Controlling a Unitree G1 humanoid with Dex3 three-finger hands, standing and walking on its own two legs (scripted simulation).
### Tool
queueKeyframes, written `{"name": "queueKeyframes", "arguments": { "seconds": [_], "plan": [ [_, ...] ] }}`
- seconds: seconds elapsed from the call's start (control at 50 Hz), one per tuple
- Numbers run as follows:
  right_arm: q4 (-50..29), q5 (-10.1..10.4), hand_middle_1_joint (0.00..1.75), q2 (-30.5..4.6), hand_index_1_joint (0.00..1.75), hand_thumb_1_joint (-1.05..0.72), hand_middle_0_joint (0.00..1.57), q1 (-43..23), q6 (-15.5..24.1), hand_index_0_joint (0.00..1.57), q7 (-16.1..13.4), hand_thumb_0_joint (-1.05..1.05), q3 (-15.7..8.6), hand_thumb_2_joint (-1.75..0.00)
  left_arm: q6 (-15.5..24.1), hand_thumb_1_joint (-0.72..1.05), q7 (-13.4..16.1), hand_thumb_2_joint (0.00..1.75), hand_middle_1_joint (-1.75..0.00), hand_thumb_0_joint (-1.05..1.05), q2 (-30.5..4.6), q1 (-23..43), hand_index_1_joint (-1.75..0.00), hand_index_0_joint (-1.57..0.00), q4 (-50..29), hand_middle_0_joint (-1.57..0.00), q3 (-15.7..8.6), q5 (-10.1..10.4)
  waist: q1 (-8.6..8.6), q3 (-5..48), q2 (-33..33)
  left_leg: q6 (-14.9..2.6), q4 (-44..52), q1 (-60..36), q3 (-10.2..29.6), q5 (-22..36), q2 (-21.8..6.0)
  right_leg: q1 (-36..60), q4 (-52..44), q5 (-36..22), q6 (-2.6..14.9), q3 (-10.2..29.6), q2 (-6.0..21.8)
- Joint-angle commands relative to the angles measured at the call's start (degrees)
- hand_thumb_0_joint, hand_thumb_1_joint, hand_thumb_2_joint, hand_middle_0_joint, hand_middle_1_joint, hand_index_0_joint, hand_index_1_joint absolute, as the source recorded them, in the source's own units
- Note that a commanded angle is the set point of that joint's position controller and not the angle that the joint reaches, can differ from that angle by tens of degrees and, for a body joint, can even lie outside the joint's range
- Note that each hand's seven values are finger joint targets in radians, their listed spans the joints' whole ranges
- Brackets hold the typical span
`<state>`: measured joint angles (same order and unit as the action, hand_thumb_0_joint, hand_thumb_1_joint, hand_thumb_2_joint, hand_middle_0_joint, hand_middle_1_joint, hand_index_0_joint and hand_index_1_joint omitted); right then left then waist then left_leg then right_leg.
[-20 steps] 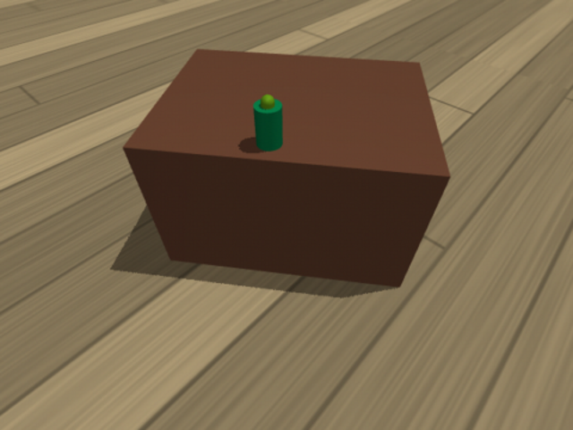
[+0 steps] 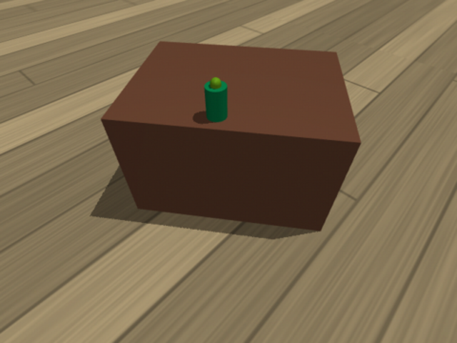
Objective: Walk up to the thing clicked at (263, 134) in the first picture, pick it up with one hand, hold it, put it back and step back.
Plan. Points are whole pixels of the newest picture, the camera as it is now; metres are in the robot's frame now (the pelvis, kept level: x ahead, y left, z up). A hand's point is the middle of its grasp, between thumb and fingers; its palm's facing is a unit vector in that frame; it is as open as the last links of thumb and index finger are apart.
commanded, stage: stand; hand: left
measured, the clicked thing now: (216, 98) +0.96 +0.06 -0.10
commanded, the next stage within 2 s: walk up in 0.72 s
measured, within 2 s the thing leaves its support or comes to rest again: neither
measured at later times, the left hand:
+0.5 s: hand out of the picture +0.07 +0.25 -0.16, palm faces -0.02 -0.94 -0.34, open 7.4 cm
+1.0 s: hand out of the picture +0.13 +0.25 -0.15, palm faces -0.11 -0.91 -0.39, open 7.4 cm
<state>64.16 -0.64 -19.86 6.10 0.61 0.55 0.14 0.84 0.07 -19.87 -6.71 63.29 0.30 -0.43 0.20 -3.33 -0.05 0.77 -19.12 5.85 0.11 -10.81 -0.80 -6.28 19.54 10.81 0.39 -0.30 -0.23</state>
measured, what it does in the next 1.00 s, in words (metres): steps on the spot: right foot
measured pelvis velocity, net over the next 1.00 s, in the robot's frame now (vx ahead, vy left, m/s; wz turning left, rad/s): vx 0.05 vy -0.04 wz -0.09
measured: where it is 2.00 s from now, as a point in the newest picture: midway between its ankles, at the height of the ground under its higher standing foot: (254, 305)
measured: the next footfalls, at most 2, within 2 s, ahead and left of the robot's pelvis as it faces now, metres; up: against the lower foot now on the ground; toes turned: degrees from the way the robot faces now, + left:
right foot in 1.00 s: +0.15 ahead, -0.19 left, +0.00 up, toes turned -7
left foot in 1.38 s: +0.34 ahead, +0.06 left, +0.00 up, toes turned -1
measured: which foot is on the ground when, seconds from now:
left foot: down 0.00-1.00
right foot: down 0.00-0.78, up 0.80-0.98, down 1.00-1.00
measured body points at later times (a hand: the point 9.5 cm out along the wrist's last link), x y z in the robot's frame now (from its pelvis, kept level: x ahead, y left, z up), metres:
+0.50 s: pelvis +0.00 +0.00 +0.00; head +0.01 +0.00 +0.45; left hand +0.08 +0.30 -0.13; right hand +0.08 -0.30 -0.13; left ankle +0.00 +0.13 -0.75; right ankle +0.00 -0.11 -0.75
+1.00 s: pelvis +0.05 -0.04 -0.02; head +0.06 -0.05 +0.43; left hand +0.14 +0.29 -0.12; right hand +0.06 -0.38 -0.14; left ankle +0.00 +0.13 -0.75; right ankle +0.11 -0.18 -0.74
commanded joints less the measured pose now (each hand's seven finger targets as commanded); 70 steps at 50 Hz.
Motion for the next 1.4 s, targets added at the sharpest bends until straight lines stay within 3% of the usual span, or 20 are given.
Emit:
{"name": "queueKeyframes", "arguments": {
  "seconds": [0.0, 0.68, 0.7, 0.72, 0.74, 0.76, 0.78, 0.82, 0.88, 0.92, 0.96, 0.98, 1.0, 1.02, 1.04, 1.12, 1.28, 1.34, 1.36, 1.38],
  "plan": [
    [-3.4, 0.2, 0.3, -11.75, 0.3, -0.9, 0.2, -2.36, 1.14, 0.2, -1.08, 0.0, -2.33, -0.9, 1.16, 0.9, 0.57, 0.9, -0.3, 0.0, -12.25, 2.57, -0.3, -0.2, -3.34, -0.2, -2.44, -0.09, -0.26, 4.88, -0.21, -1.96, 3.0, -0.78, 5.12, 7.38, -6.3, 0.41, -3.36, -8.25, 1.23, 5.63, 7.45],
    [-3.36, 0.3, 0.3, -12.24, 0.3, -0.9, 0.2, -1.59, 1.2, 0.2, -1.1, 0.0, -2.06, -0.9, 1.1, 0.9, 0.51, 0.9, -0.3, 0.0, -12.37, 1.67, -0.3, -0.2, -3.01, -0.2, -2.3, 0.01, -0.06, 4.71, 0.34, -1.92, 2.92, -1.22, 5.34, 9.58, -6.48, 1.07, -3.13, -10.53, 1.17, 5.43, 7.65],
    [-6.44, -1.22, 0.3, -17.07, 0.3, -0.9, 0.2, 2.88, 2.37, 0.2, -0.35, 0.0, -5.41, -0.9, 1.22, 0.9, -1.16, 0.9, -0.3, 0.0, -16.2, -1.84, -0.3, -0.2, -6.87, -0.2, -5.8, -1.43, -0.8, 10.13, -1.59, -5.74, -2.1, -4.73, 4.37, -17.42, -4.55, -1.02, 1.04, 15.74, 3.07, 6.29, 4.01],
    [-5.7, -1.64, 0.3, -18.06, 0.3, -0.9, 0.2, 4.62, 2.68, 0.2, -0.03, 0.0, -6.18, -0.9, 0.85, 0.9, -1.78, 0.9, -0.3, 0.0, -15.95, -1.08, -0.3, -0.2, -6.57, -0.2, -6.1, -1.91, -1.82, 5.59, 0.89, -7.34, -0.46, -4.7, 7.71, -28.73, -6.4, -10.75, 3.81, 25.88, 3.8, 6.96, 4.04],
    [-5.43, -1.67, 0.3, -18.56, 0.3, -0.9, 0.2, 7.41, 2.75, 0.2, 0.06, 0.0, -6.83, -0.9, 0.71, 0.9, -2.28, 0.9, -0.3, 0.0, -14.63, 2.36, -0.3, -0.2, -8.23, -0.2, -6.25, -2.08, -3.91, 0.9, 3.35, -9.41, 3.73, -6.09, 13.27, -34.28, -9.88, -20.28, 9.59, 26.3, 3.17, 5.16, 2.2],
    [-5.99, -1.74, 0.3, -20.13, 0.3, -0.9, 0.2, 8.8, 2.89, 0.2, 0.09, 0.0, -7.9, -0.9, 0.49, 0.9, -2.67, 0.9, -0.3, 0.0, -12.6, 4.59, -0.3, -0.2, -9.77, -0.2, -6.04, -2.02, -5.2, -4.27, 8.48, -13.16, 10.08, -6.75, 21.17, -37.12, -16.92, -28.26, 20.96, 18.49, 2.07, 1.1, -0.2],
    [-7.22, -2.03, 0.3, -21.65, 0.3, -0.9, 0.2, 8.93, 3.45, 0.2, 0.12, 0.0, -8.69, -0.9, 0.69, 0.9, -2.7, 0.9, -0.3, 0.0, -13.18, 5.5, -0.3, -0.2, -11.29, -0.2, -6.21, -2.21, -5.81, -8.5, 8.88, -16.5, 12.54, -6.0, 26.42, -31.14, -23.33, -34.6, 28.21, 18.17, 1.3, 4.26, 2.53],
    [-9.27, -1.54, 0.3, -19.1, 0.3, -0.9, 0.2, 7.73, 4.48, 0.2, -0.21, 0.0, -8.05, -0.9, 1.4, 0.9, -3.19, 0.9, -0.3, 0.0, -14.29, 2.99, -0.3, -0.2, -12.08, -0.2, -6.55, -1.66, -3.17, -5.2, 2.13, -15.93, 11.23, -6.3, 22.6, -22.52, -21.49, -32.23, 31.2, 14.34, 1.28, 7.86, 5.24],
    [-13.23, -2.22, 0.3, -19.92, 0.3, -0.9, 0.2, 0.99, 4.24, 0.2, 0.67, 0.0, -8.76, -0.9, 1.4, 0.9, -5.1, 0.9, -0.3, 0.0, -13.82, -2.68, -0.3, -0.2, -12.56, -0.2, -6.81, -1.43, 0.33, -2.3, 11.97, -12.42, 9.26, 0.13, 11.03, -20.34, -17.07, -19.91, 21.56, 13.33, 0.58, 3.31, 6.26],
    [-14.62, -2.5, 0.3, -18.55, 0.3, -0.9, 0.2, -0.53, 3.77, 0.2, 1.05, 0.0, -8.5, -0.9, 1.39, 0.9, -5.24, 0.9, -0.3, 0.0, -13.54, -6.06, -0.3, -0.2, -11.51, -0.2, -7.5, -1.54, 1.85, -1.18, 11.14, -9.97, 4.9, 6.91, 3.6, -17.03, -12.7, -9.06, 16.21, 7.52, 0.45, -0.88, 3.64],
    [-15.51, -2.38, 0.3, -16.02, 0.3, -0.9, 0.2, -0.57, 2.96, 0.2, 1.12, 0.0, -7.78, -0.9, 1.86, 0.9, -4.46, 0.9, -0.3, 0.0, -14.91, -15.41, -0.3, -0.2, -8.39, -0.2, -8.63, -1.67, 5.95, 1.61, 1.78, -7.71, -10.05, 16.4, -1.5, -18.7, -8.15, 7.25, 11.47, 1.08, -0.09, -3.07, 0.17],
    [-15.84, -2.35, 0.3, -12.97, 0.3, -0.9, 0.2, 1.66, 2.62, 0.2, 1.06, 0.0, -6.57, -0.9, 2.41, 0.9, -3.55, 0.9, -0.3, 0.0, -18.15, -21.36, -0.3, -0.2, -7.32, -0.2, -9.85, -2.02, 8.41, 4.23, -9.58, -6.57, -25.64, 25.29, -5.04, -21.98, -3.98, 16.93, 9.05, 7.62, 0.8, 0.82, 0.64],
    [-17.99, -1.54, 0.3, -9.11, 0.3, -0.9, 0.2, 1.71, 2.53, 0.2, 1.34, 0.0, -5.0, -0.9, 2.78, 0.9, -2.4, 0.9, -0.3, 0.0, -23.38, -25.16, -0.3, -0.2, -8.71, -0.2, -11.29, -2.31, 10.34, 3.08, -23.35, -4.14, -42.55, 35.17, -5.42, -27.12, 2.42, 15.54, -3.91, 28.57, 5.4, 24.34, 13.04],
    [-17.65, -1.03, 0.3, -13.37, 0.3, -0.9, 0.2, 2.75, 2.01, 0.2, 1.12, 0.0, -6.19, -0.9, 3.06, 0.9, -2.49, 0.9, -0.3, 0.0, -24.53, -19.53, -0.3, -0.2, -11.56, -0.2, -10.27, -1.87, 6.74, 2.15, -14.93, -2.75, -46.59, 31.49, 2.74, -23.13, 1.25, 5.44, -12.85, 37.5, 12.39, 42.69, 22.17],
    [-16.78, -0.87, 0.3, -17.01, 0.3, -0.9, 0.2, 2.89, 2.0, 0.2, 1.1, 0.0, -7.25, -0.9, 3.12, 0.9, -2.46, 0.9, -0.3, 0.0, -24.52, -13.74, -0.3, -0.2, -13.83, -0.2, -9.95, -0.89, 3.97, -2.82, -7.52, -2.58, -48.03, 30.46, 5.38, -19.3, -2.67, -0.93, -13.27, 39.9, 14.81, 41.82, 22.86],
    [-13.37, -0.73, 0.3, -16.13, 0.3, -0.9, 0.2, 10.89, 2.14, 0.2, 1.95, 0.0, -7.2, -0.9, 3.82, 0.9, -2.02, 0.9, -0.3, 0.0, -19.33, -10.11, -0.3, -0.2, -15.24, -0.2, -8.32, -0.29, 0.4, -3.52, -5.59, -2.48, -40.45, 23.79, 3.94, -9.9, -6.22, -6.6, -8.32, 20.79, 11.77, 21.58, 15.25],
    [-18.87, -1.32, 0.3, -14.15, 0.3, -0.9, 0.2, 4.79, 3.24, 0.2, 3.3, 0.0, -7.54, -0.9, 4.64, 0.9, -2.39, 0.9, -0.3, 0.0, -19.84, -12.73, -0.3, -0.2, -18.07, -0.2, -7.94, -0.42, 2.28, -1.75, -5.4, -1.18, -18.64, 17.12, -2.13, -5.05, -4.06, -6.83, -3.15, 6.99, 11.76, 11.95, 13.18],
    [-17.49, -1.38, 0.3, -14.37, 0.3, -0.9, 0.2, 12.02, 4.46, 0.2, 2.65, 0.0, -8.18, -0.9, 4.2, 0.9, -2.26, 0.9, -0.3, 0.0, -17.78, -11.88, -0.3, -0.2, -19.1, -0.2, -6.71, -0.25, -2.75, 1.91, -1.1, -2.3, -10.53, 1.02, -5.98, -0.94, -0.17, -12.21, 10.22, -5.74, 8.77, 5.53, 9.66],
    [-16.09, -1.55, 0.3, -16.74, 0.3, -0.9, 0.2, 17.91, 4.83, 0.2, 1.94, 0.0, -9.2, -0.9, 4.2, 0.9, -2.11, 0.9, -0.3, 0.0, -15.27, -12.95, -0.3, -0.2, -19.58, -0.2, -5.74, -0.13, -5.53, 5.45, 5.53, -4.35, -7.29, -8.03, -2.29, -6.4, -1.67, -16.58, 23.69, -8.59, 6.96, 1.85, 5.47],
    [-16.81, -2.21, 0.3, -22.34, 0.3, -0.9, 0.2, 22.16, 5.23, 0.2, 1.4, 0.0, -10.77, -0.9, 4.19, 0.9, -2.07, 0.9, -0.3, 0.0, -10.89, -14.89, -0.3, -0.2, -20.66, -0.2, -4.83, 0.68, -6.75, 8.43, 18.69, -10.27, 1.43, -16.35, 25.99, -18.36, -17.9, -29.94, 41.29, 5.56, 2.79, -1.44, -2.98]
  ]
}}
